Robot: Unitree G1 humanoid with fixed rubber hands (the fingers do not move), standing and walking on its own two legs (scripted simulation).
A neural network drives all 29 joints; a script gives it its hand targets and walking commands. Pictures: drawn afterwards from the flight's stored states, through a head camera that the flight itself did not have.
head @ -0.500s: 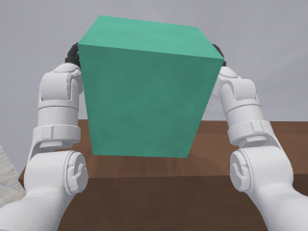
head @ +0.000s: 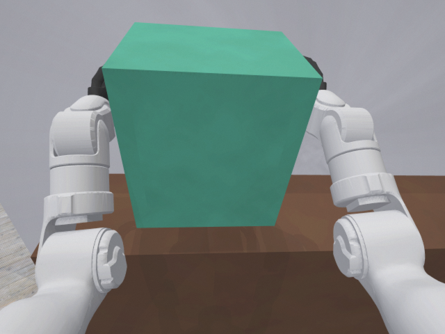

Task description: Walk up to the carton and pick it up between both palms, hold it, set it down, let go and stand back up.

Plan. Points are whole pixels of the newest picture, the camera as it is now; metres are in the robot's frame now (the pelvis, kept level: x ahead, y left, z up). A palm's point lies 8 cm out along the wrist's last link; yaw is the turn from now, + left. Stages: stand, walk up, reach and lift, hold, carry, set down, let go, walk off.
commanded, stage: hold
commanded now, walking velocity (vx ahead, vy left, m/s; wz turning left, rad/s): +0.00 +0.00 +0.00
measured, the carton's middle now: (208, 130) +0.37 +0.01 +0.25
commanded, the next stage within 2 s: none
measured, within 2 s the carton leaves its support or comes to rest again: neither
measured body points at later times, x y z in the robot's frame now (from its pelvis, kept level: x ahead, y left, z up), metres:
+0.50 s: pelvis +0.02 +0.00 +0.00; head -0.06 +0.01 +0.44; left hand +0.41 +0.17 +0.29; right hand +0.41 -0.17 +0.30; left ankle +0.03 +0.11 -0.75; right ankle +0.04 -0.12 -0.75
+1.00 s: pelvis +0.00 +0.00 +0.00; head -0.08 +0.02 +0.44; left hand +0.38 +0.18 +0.29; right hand +0.38 -0.16 +0.31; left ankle +0.03 +0.11 -0.75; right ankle +0.04 -0.12 -0.75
